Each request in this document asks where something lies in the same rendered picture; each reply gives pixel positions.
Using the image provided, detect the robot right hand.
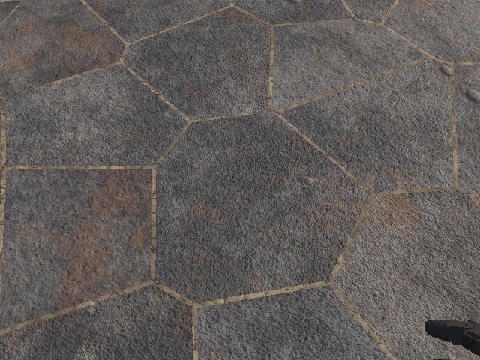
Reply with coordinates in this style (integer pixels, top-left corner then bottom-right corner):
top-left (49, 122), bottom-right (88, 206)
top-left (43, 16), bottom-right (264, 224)
top-left (424, 319), bottom-right (480, 360)

